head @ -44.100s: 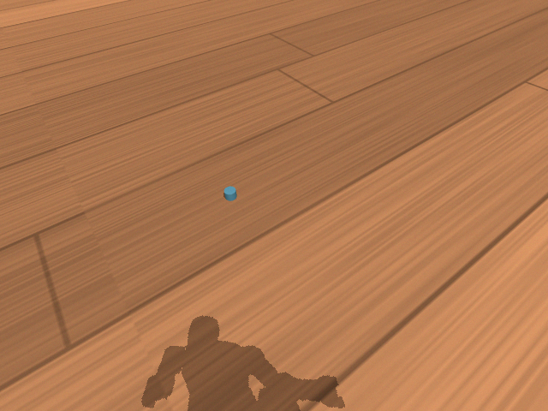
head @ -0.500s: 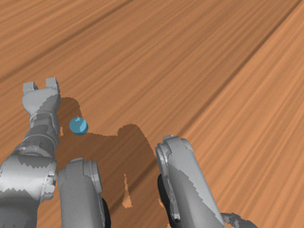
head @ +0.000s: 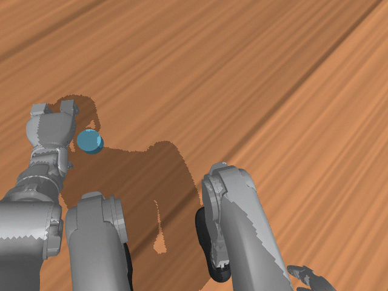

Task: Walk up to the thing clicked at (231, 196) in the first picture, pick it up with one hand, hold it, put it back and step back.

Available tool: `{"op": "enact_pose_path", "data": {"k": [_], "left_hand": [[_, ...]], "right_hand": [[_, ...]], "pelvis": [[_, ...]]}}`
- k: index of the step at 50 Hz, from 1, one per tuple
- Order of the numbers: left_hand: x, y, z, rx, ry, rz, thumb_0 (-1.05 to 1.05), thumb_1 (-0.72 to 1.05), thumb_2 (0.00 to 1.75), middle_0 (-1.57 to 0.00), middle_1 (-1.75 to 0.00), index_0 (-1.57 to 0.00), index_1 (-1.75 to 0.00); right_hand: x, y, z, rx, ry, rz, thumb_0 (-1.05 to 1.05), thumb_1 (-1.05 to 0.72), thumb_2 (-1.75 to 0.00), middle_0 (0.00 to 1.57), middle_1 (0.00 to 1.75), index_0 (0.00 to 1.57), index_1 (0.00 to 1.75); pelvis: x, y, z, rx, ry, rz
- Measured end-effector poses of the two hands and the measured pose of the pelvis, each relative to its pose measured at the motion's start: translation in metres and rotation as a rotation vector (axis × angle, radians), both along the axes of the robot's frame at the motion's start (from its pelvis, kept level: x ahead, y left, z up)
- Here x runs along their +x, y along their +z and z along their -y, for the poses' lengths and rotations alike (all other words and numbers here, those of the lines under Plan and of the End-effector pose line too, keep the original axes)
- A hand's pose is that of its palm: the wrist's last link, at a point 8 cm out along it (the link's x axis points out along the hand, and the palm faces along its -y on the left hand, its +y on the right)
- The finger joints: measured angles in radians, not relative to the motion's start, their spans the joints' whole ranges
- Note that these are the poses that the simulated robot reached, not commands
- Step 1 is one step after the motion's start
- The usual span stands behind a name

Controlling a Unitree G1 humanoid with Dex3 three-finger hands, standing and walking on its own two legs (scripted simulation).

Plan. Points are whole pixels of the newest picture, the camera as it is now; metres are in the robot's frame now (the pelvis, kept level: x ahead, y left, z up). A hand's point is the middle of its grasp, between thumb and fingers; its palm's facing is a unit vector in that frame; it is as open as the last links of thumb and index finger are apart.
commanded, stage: home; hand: left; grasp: from above
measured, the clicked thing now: (90, 142) +0.48 +0.17 -0.31
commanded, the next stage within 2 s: none
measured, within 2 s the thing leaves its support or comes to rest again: neither
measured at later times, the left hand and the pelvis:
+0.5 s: hand (20, 167) +0.38 +0.22 -0.02, palm faces -0.37 -0.42 -0.83, open 8.9 cm; pelvis +0.00 +0.01 +0.11, yaw +2 degrees
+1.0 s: hand out of the picture +0.26 +0.19 +0.20, palm faces -0.02 -0.93 -0.38, open 7.4 cm; pelvis +0.03 +0.00 +0.29, yaw +4 degrees
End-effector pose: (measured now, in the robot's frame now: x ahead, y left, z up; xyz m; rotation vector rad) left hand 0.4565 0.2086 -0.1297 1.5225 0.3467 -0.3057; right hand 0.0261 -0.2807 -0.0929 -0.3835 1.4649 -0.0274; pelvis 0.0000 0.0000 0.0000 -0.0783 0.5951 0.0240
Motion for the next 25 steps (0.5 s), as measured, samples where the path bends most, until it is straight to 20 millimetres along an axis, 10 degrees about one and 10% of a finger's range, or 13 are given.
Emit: {"op": "enact_pose_path", "data": {"k": [12, 25], "left_hand": [[0.021, 0.07, -0.014, -0.003, 0.136, 0.011, 0.0, -0.27, 0.94, -0.23, -0.79, -0.22, -0.8], [-0.076, 0.166, -0.029, -0.3, 0.315, -0.046, 0.0, 0.53, 0.94, -0.23, -0.45, -0.22, -0.46]], "right_hand": [[0.02, 0.004, -0.021, 0.087, -0.09, 0.06, 0.01, -0.91, -0.89, 0.2, 0.3, 0.2, 0.3], [0.076, 0.085, -0.017, 0.052, -0.103, 0.23, 0.01, -0.9, -0.89, 0.2, 0.3, 0.2, 0.3]], "pelvis": [[0.008, 0.026, -0.007, -0.007, 0.004, -0.033], [0.002, 0.11, -0.008, 0.002, 0.025, 0.003]]}}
